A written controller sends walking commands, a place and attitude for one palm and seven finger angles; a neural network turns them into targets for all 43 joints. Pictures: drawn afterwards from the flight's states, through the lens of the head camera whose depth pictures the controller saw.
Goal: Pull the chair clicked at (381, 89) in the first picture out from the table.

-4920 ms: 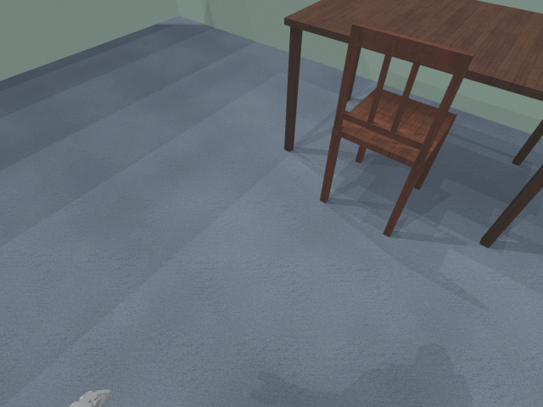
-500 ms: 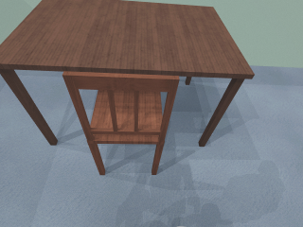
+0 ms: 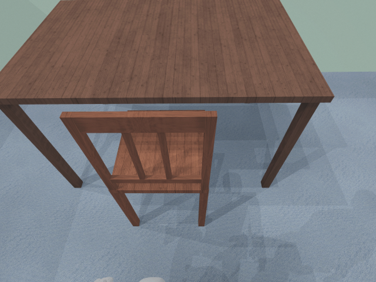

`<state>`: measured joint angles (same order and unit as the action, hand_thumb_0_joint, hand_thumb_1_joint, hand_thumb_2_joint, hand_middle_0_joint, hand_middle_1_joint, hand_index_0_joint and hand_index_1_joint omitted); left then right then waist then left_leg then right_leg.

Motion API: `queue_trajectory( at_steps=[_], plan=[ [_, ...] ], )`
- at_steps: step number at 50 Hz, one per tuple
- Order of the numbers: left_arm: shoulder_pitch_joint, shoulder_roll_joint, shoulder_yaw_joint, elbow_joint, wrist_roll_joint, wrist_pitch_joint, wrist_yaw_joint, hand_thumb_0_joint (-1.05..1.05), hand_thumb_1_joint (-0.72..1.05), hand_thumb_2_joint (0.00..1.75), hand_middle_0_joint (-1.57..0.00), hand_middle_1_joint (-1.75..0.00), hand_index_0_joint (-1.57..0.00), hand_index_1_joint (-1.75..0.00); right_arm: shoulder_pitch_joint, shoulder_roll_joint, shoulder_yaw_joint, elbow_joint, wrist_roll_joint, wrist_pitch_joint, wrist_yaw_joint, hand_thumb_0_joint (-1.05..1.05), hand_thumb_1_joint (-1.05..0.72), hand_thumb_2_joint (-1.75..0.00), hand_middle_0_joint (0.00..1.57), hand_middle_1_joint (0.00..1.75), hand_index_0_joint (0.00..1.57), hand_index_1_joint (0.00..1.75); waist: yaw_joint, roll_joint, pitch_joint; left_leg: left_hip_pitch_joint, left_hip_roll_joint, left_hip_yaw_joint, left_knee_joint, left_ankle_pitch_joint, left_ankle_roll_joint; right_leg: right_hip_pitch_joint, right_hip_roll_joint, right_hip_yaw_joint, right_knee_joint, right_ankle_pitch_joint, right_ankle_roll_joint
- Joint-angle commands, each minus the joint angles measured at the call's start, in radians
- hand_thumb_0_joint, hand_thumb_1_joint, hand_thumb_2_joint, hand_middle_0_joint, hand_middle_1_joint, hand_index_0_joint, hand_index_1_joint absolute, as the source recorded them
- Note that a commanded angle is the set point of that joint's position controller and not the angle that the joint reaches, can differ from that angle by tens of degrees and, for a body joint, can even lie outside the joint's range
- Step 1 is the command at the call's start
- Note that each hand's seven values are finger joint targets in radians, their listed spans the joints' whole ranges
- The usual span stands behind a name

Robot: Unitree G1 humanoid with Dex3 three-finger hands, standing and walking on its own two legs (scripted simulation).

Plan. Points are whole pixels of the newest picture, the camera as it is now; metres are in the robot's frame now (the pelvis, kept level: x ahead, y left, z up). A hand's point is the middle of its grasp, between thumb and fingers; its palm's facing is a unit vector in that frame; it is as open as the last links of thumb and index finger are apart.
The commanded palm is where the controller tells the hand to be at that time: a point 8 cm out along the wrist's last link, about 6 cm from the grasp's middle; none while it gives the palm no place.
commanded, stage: come to a stop and stand still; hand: left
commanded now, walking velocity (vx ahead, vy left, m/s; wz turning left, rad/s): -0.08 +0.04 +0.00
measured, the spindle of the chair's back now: (135, 157) +0.46 +0.20 -0.11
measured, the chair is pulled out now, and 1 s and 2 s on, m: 0.00 0.00 0.00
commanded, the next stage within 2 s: look again from close up in 1.84 s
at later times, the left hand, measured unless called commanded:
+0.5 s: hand out of the picture -0.06 +0.24 -0.18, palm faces -0.01 -0.98 -0.19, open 7.4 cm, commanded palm none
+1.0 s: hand out of the picture -0.05 +0.13 -0.17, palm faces +0.01 -0.98 -0.18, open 7.3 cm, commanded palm none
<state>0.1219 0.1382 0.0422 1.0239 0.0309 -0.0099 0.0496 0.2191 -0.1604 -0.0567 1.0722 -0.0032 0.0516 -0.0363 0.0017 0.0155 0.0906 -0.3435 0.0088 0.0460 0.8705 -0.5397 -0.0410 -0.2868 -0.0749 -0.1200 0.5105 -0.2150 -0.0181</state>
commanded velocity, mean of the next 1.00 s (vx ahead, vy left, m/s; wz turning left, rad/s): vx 0.03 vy -0.07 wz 0.00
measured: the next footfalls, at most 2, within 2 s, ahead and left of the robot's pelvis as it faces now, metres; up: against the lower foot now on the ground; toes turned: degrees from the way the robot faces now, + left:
left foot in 0.14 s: +0.03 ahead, +0.14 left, +0.00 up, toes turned +1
right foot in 0.66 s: -0.06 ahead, -0.11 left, +0.00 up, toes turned -4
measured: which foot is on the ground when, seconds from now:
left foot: up 0.00-0.12, down 0.14-1.00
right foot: down 0.00-0.16, up 0.18-0.64, down 0.66-1.00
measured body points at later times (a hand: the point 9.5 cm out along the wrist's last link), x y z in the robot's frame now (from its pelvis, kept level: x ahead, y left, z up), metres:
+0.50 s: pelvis -0.04 +0.05 +0.01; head -0.02 +0.07 +0.46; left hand -0.06 +0.29 -0.16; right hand -0.02 -0.19 -0.13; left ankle -0.01 +0.14 -0.74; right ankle -0.11 -0.09 -0.68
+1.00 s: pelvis -0.05 -0.03 +0.00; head -0.05 -0.04 +0.45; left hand -0.05 +0.18 -0.16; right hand -0.10 -0.23 -0.17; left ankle -0.01 +0.14 -0.74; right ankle -0.10 -0.10 -0.74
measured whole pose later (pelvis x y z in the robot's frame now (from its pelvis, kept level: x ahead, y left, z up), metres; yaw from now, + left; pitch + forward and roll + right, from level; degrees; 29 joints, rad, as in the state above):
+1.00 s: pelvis -0.05 -0.03 +0.00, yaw -1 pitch -2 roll +0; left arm 0.30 0.11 0.01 1.15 0.00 0.00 0.03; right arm 0.33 -0.12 -0.01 1.18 -0.01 0.02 -0.04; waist -0.02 0.03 0.03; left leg -0.22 0.09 0.00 0.41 -0.16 -0.07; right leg -0.09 0.04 -0.07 0.42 -0.30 -0.06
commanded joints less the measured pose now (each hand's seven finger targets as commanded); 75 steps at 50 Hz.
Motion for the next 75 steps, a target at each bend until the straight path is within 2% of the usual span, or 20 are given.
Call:
queue_trajectory(
  at_steps=[1, 4, 6, 7, 8, 9, 10, 12, 15, 24, 29, 31, 33, 34, 36, 39, 46, 61, 66, 75],
  plan=[
    [0.065, 0.216, 0.054, -0.047, 0.004, 0.023, 0.011, 0.0, 0.9, 0.9, -0.2, -0.3, -0.2, -0.3, 0.076, -0.041, -0.013, -0.068, -0.004, -0.003, 0.009, 0.0, -0.9, -0.9, 0.2, 0.3, 0.2, 0.3, 0.008, -0.17, -0.157, -0.014, 0.024, -0.035, 0.004, 0.053, -0.007, 0.135, -0.274, 0.18, -0.108, 0.702, -0.177],
    [0.039, 0.21, 0.051, -0.053, 0.003, 0.03, 0.003, 0.0, 0.9, 0.9, -0.2, -0.3, -0.2, -0.3, 0.119, -0.037, -0.012, -0.063, -0.004, -0.014, 0.014, 0.0, -0.9, -0.9, 0.2, 0.3, 0.2, 0.3, -0.016, -0.209, -0.166, 0.107, 0.013, 0.008, -0.222, 0.2, -0.002, 0.066, -0.216, 0.16, -0.093, 0.406, -0.122],
    [0.046, 0.174, 0.038, -0.053, -0.008, 0.039, -0.004, 0.0, 0.9, 0.9, -0.2, -0.3, -0.2, -0.3, 0.163, -0.062, -0.006, -0.051, -0.008, -0.034, 0.016, 0.0, -0.9, -0.9, 0.2, 0.3, 0.2, 0.3, -0.039, -0.12, -0.156, 0.26, 0.038, -0.008, -0.45, 0.369, 0.009, -0.051, -0.133, 0.128, -0.012, 0.087, -0.042],
    [0.076, 0.116, 0.024, -0.056, -0.017, 0.045, -0.011, 0.0, 0.9, 0.9, -0.2, -0.3, -0.2, -0.3, 0.141, -0.126, -0.014, -0.065, -0.017, -0.049, 0.015, 0.0, -0.9, -0.9, 0.2, 0.3, 0.2, 0.3, -0.026, 0.122, -0.128, 0.216, 0.189, -0.201, -0.57, 0.394, 0.051, -0.114, -0.03, 0.073, 0.098, -0.138, 0.015],
    [0.08, 0.084, 0.017, -0.06, -0.021, 0.05, -0.01, 0.0, 0.9, 0.9, -0.2, -0.3, -0.2, -0.3, 0.078, -0.18, -0.016, -0.1, -0.025, -0.051, 0.011, 0.0, -0.9, -0.9, 0.2, 0.3, 0.2, 0.3, -0.016, 0.262, -0.084, 0.064, 0.329, -0.37, -0.681, 0.359, 0.121, -0.105, 0.041, 0.07, 0.222, -0.302, 0.045],
    [0.081, 0.1, 0.018, -0.055, -0.014, 0.049, -0.014, 0.0, 0.9, 0.9, -0.2, -0.3, -0.2, -0.3, 0.01, -0.18, -0.005, -0.116, -0.03, -0.052, 0.01, 0.0, -0.9, -0.9, 0.2, 0.3, 0.2, 0.3, 0.002, 0.173, -0.064, -0.044, 0.347, -0.367, -0.704, 0.235, 0.179, -0.03, 0.024, 0.137, 0.291, -0.283, 0.034],
    [0.087, 0.101, 0.022, -0.032, -0.007, 0.057, -0.015, 0.0, 0.9, 0.9, -0.2, -0.3, -0.2, -0.3, -0.032, -0.162, 0.001, -0.111, -0.031, -0.059, -0.001, 0.0, -0.9, -0.9, 0.2, 0.3, 0.2, 0.3, 0.008, 0.217, -0.033, -0.048, 0.308, -0.347, -0.745, 0.164, 0.159, -0.049, 0.023, 0.168, 0.336, -0.259, 0.036],
    [0.139, 0.113, 0.028, 0.003, -0.005, 0.058, -0.028, 0.0, 0.9, 0.9, -0.2, -0.3, -0.2, -0.3, -0.048, -0.14, 0.01, -0.106, -0.028, -0.059, -0.012, 0.0, -0.9, -0.9, 0.2, 0.3, 0.2, 0.3, 0.022, 0.146, 0.003, 0.002, 0.261, -0.274, -0.728, 0.133, 0.14, -0.11, 0.044, 0.186, 0.423, -0.167, 0.037],
    [0.181, 0.123, 0.029, 0.028, -0.007, 0.053, -0.035, 0.0, 0.9, 0.9, -0.2, -0.3, -0.2, -0.3, -0.001, -0.142, 0.006, -0.091, -0.021, -0.063, -0.02, 0.0, -0.9, -0.9, 0.2, 0.3, 0.2, 0.3, 0.007, 0.074, -0.02, 0.136, 0.255, -0.216, -0.701, 0.271, 0.145, -0.177, 0.05, 0.188, 0.467, -0.118, 0.055],
    [0.158, 0.101, 0.019, 0.003, -0.008, 0.063, -0.041, 0.0, 0.9, 0.9, -0.2, -0.3, -0.2, -0.3, 0.115, -0.163, -0.017, -0.038, -0.024, -0.055, -0.028, 0.0, -0.9, -0.9, 0.2, 0.3, 0.2, 0.3, -0.053, 0.118, -0.093, 0.301, 0.302, -0.213, -0.627, 0.512, 0.201, -0.145, 0.038, 0.14, 0.302, -0.244, 0.055],
    [0.236, 0.067, 0.004, 0.045, -0.016, 0.045, -0.034, 0.0, 0.9, 0.9, -0.2, -0.3, -0.2, -0.3, 0.088, -0.163, -0.02, -0.016, -0.022, -0.046, -0.011, 0.0, -0.9, -0.9, 0.2, 0.3, 0.2, 0.3, -0.018, 0.153, -0.113, 0.187, 0.245, -0.188, -0.603, 0.37, 0.165, 0.059, 0.061, 0.081, 0.011, -0.142, 0.031],
    [0.293, 0.081, 0.004, 0.074, -0.012, 0.032, -0.027, 0.0, 0.9, 0.9, -0.2, -0.3, -0.2, -0.3, 0.086, -0.131, -0.016, -0.004, -0.011, -0.044, -0.005, 0.0, -0.9, -0.9, 0.2, 0.3, 0.2, 0.3, 0.008, 0.069, -0.117, 0.098, 0.17, -0.109, -0.533, 0.289, 0.097, 0.2, 0.04, 0.086, -0.198, 0.028, 0.028],
    [0.23, 0.149, 0.001, 0.068, -0.014, 0.017, -0.018, 0.0, 0.9, 0.9, -0.2, -0.3, -0.2, -0.3, 0.083, -0.037, 0.013, -0.008, -0.003, -0.04, 0.003, 0.0, -0.9, -0.9, 0.2, 0.3, 0.2, 0.3, -0.016, -0.162, -0.035, 0.024, 0.056, -0.001, -0.422, 0.179, 0.024, 0.101, -0.146, 0.302, -0.32, -0.151, -0.047],
    [0.18, 0.164, -0.003, 0.055, -0.017, 0.015, -0.018, 0.0, 0.9, 0.9, -0.2, -0.3, -0.2, -0.3, 0.082, -0.024, 0.022, -0.006, -0.009, -0.035, 0.01, 0.0, -0.9, -0.9, 0.2, 0.3, 0.2, 0.3, -0.028, -0.149, 0.003, 0.077, 0.055, -0.003, -0.412, 0.191, 0.024, -0.006, -0.179, 0.31, -0.369, -0.276, -0.068],
    [0.163, 0.134, -0.007, 0.062, -0.021, 0.003, -0.016, 0.0, 0.9, 0.9, -0.2, -0.3, -0.2, -0.3, 0.098, -0.026, 0.026, 0.021, -0.021, -0.036, 0.011, 0.0, -0.9, -0.9, 0.2, 0.3, 0.2, 0.3, -0.024, -0.226, 0.042, 0.107, 0.058, -0.014, -0.4, 0.295, 0.027, -0.047, -0.115, 0.282, -0.352, -0.202, -0.065],
    [0.187, 0.088, -0.022, 0.083, -0.03, -0.005, -0.015, 0.0, 0.9, 0.9, -0.2, -0.3, -0.2, -0.3, 0.153, -0.033, 0.034, 0.065, -0.014, -0.047, 0.005, 0.0, -0.9, -0.9, 0.2, 0.3, 0.2, 0.3, -0.029, -0.118, 0.035, 0.162, 0.08, -0.043, -0.472, 0.43, 0.03, -0.002, -0.054, 0.195, -0.266, -0.041, -0.039],
    [0.227, 0.089, -0.017, 0.096, -0.031, 0.0, -0.013, 0.0, 0.9, 0.9, -0.2, -0.3, -0.2, -0.3, 0.154, -0.028, 0.04, 0.081, -0.013, -0.042, -0.002, 0.0, -0.9, -0.9, 0.2, 0.3, 0.2, 0.3, -0.013, -0.017, 0.059, 0.159, 0.087, -0.043, -0.472, 0.426, 0.021, 0.006, -0.036, 0.195, -0.277, -0.082, -0.026],
    [0.29, 0.069, -0.012, 0.115, -0.025, -0.008, -0.001, 0.0, 0.9, 0.9, -0.2, -0.3, -0.2, -0.3, 0.112, -0.031, 0.036, 0.071, -0.005, -0.051, -0.019, 0.0, -0.9, -0.9, 0.2, 0.3, 0.2, 0.3, -0.002, -0.045, -0.036, 0.209, 0.097, -0.024, -0.442, 0.537, 0.023, 0.141, -0.033, 0.157, -0.183, 0.388, 0.002],
    [0.296, 0.072, -0.011, 0.117, -0.023, -0.006, 0.001, 0.0, 0.9, 0.9, -0.2, -0.3, -0.2, -0.3, 0.097, -0.038, 0.037, 0.065, -0.005, -0.05, -0.022, 0.0, -0.9, -0.9, 0.2, 0.3, 0.2, 0.3, -0.004, -0.052, -0.035, 0.22, 0.098, -0.02, -0.434, 0.564, 0.025, 0.153, -0.034, 0.153, -0.172, 0.448, 0.009],
    [0.282, 0.089, -0.013, 0.109, -0.022, -0.002, -0.002, 0.0, 0.9, 0.9, -0.2, -0.3, -0.2, -0.3, 0.066, -0.06, 0.039, 0.057, -0.005, -0.053, -0.02, 0.0, -0.9, -0.9, 0.2, 0.3, 0.2, 0.3, 0.001, -0.024, -0.019, 0.24, 0.103, -0.033, -0.455, 0.601, 0.033, 0.148, -0.03, 0.147, -0.184, 0.364, 0.003]
  ],
)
